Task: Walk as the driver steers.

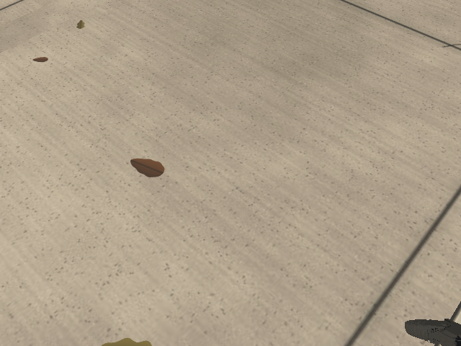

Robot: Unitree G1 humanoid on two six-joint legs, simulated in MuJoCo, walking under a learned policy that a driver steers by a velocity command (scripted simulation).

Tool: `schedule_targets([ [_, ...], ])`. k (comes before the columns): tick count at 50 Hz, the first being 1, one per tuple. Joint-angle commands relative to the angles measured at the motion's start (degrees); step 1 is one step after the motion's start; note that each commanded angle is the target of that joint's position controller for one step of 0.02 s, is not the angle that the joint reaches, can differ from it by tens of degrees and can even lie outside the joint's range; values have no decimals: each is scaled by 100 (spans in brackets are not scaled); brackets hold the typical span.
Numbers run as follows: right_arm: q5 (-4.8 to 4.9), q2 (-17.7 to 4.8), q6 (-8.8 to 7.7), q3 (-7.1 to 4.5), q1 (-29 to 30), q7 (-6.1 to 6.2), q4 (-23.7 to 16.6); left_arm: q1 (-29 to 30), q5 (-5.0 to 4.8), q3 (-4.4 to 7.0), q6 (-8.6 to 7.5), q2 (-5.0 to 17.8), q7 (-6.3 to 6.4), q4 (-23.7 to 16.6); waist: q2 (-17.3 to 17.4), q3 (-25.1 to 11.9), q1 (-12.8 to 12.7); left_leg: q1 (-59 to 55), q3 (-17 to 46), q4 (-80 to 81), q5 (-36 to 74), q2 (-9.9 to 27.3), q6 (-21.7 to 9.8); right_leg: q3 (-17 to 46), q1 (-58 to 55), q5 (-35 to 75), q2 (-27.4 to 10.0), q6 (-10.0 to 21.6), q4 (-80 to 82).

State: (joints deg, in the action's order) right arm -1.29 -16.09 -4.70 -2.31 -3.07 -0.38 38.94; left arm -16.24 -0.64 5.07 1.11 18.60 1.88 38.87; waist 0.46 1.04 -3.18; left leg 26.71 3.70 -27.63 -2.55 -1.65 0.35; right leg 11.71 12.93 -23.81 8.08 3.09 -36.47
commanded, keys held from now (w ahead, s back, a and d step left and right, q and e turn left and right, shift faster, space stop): no key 0.62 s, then w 0.38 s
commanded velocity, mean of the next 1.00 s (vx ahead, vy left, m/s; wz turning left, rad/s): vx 0.12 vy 0.00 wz -0.13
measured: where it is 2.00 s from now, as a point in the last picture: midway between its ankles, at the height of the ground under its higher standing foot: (277, 266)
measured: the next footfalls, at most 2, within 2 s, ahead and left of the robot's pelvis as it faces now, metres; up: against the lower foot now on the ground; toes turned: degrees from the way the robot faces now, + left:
right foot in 0.32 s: +0.08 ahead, -0.13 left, +0.00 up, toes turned -2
right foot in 1.30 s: +0.50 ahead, -0.17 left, +0.00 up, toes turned -6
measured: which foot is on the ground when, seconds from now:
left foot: down 0.00-1.00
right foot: down 0.00-0.00, up 0.02-0.30, down 0.32-0.86, up 0.88-1.00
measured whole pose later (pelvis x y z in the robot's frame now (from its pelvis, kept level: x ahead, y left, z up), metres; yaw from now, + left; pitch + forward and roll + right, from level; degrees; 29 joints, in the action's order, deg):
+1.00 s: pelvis +0.17 +0.01 +0.02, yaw -5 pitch +1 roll -1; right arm 0.3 -15.0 -5.3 -2.5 -19.8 -1.4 52.7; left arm -16.1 -1.4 3.7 -3.5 16.7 0.3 42.4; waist -1.6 -0.4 2.0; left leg 7.5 -1.6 -23.3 -16.9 -1.2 -2.9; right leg 1.1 26.7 -19.1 -1.4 1.7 -62.0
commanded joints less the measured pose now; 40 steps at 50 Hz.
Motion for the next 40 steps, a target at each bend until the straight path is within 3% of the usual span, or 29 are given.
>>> schedule_targets([
  [1, -162, -1241, 45, -372, -893, 82, -188, -842, 7, -45, -102, 215, -8, -513, 1795, -1967, 51, -3532, 3125, 336, 3387, 2829, -1787, -124, 1847, -1973, 36, -341, -2674],
  [2, 11, -914, 106, -303, -701, 66, -296, -944, -17, 73, -59, 720, -12, -298, 1133, -1758, 113, -3186, 3301, 533, 2033, 2680, -1814, -45, 2123, -1623, -367, -549, -3323],
  [3, 26, -636, 161, -219, -566, 73, -362, -382, -41, 139, 41, 910, 13, -299, 691, -1294, 300, -2795, 2521, 541, 1269, 2248, -1538, -208, 2252, -1206, -498, -678, -3634],
  [4, 4, -537, 220, -159, -385, 64, -375, -148, -35, 142, 150, 843, 50, -291, 435, -1014, 293, -2294, 2009, 665, 709, 1923, -1353, -314, 2190, -938, -579, -739, -3610],
  [6, -9, -619, 301, -150, -80, 72, -342, 9, -9, 85, 249, 599, 53, -367, 606, -560, 173, -1326, 1348, 985, 148, 1513, -1234, -483, 1718, -520, -707, -780, -3121],
  [9, -7, -595, 340, -160, 10, 70, -260, -36, 41, -69, 184, 180, 16, -309, 848, -665, 161, -1111, 685, 1025, 415, 1204, -1226, -880, 945, -371, -761, -762, -1718],
  [12, 76, -731, 381, -199, -212, 60, -133, 177, 58, -104, 126, 208, -46, -307, 940, -863, 354, -1387, 792, 921, 292, 1383, -1359, -983, 498, 118, -837, -647, -581],
  [15, 159, -663, 424, -137, -260, 44, -36, 11, 93, -87, 120, 219, -119, -161, 798, -725, 167, -939, 688, 781, -758, 1242, -1041, -1162, -411, 1191, -724, -348, 964],
  [16, 145, -530, 394, -81, -470, 22, 60, 108, 174, -87, 116, 343, -115, -243, 588, -669, 201, -607, 590, 702, -1239, 1102, -670, -798, -754, 1510, -993, -160, 1223],
  [17, 24, -352, 352, -18, -541, -18, 44, 157, 245, -50, 119, 680, -74, -358, -185, -658, 362, -285, 137, 49, -1739, 717, -268, 90, -896, 1878, -1789, 137, 1468],
  [18, -4, -115, 323, 21, -636, -20, 12, 483, 261, -88, 102, 578, -107, -229, -1273, -510, 678, -938, -393, 67, -1689, 315, 23, 330, 303, 687, -1995, 486, 1689],
  [19, -61, -347, 328, -11, -377, 2, 73, 803, 270, -185, 39, 197, -147, -384, -992, -211, 525, -1294, -305, 32, -1194, 333, 153, 134, 677, -81, -1675, 351, 1847],
  [20, -59, -374, 325, -33, -307, -1, 109, 739, 316, -221, -19, 88, -160, -300, -911, -139, 486, -1410, -308, 81, -914, 332, 163, -29, 733, -325, -1503, 142, 1818],
  [23, 3, -469, 342, -65, -487, 30, 284, 489, 227, -206, -135, 231, -146, -187, -578, 37, 457, -1429, -197, 153, -685, 436, 40, -265, 658, 273, -1298, -84, 1589],
  [31, 60, -409, 322, -60, -584, 77, 671, 287, 158, -222, -139, 111, -90, -74, -88, -178, 383, -1549, -180, 93, -127, 480, 50, -479, 215, 1474, -1144, -50, 1227],
  [32, 65, -374, 334, -50, -654, 87, 748, 174, 146, -214, -128, 107, -85, -12, -132, -313, 368, -1591, -291, 14, -514, 392, 47, -505, 140, 1046, -1109, -22, 1292],
  [34, 116, -373, 343, -66, -614, 102, 816, 43, 94, -131, -84, 312, -79, 35, -442, -70, 279, -1125, -665, -487, -1758, 73, 31, -174, 206, -548, -1237, 250, 1618],
  [36, 187, -401, 246, -84, -296, 75, 671, -156, 38, -55, -99, 553, -70, 55, -872, 464, 108, -126, -762, -1106, -2143, 3, -76, 847, 92, -1796, -1904, 718, 2252],
  [38, 265, -386, 67, -86, -162, 8, 572, -250, -16, -32, -208, 587, -48, 137, -1036, 747, 119, 301, -483, -1298, -2184, 265, -335, 1410, -72, -1525, -2330, 985, 2387],
  [40, 308, -378, -89, -98, -563, -98, 742, -15, -53, -49, -275, 478, -60, 126, -993, 579, 399, -253, -481, -592, -2003, 314, -560, 1035, -128, -653, -2218, 852, 2107],
])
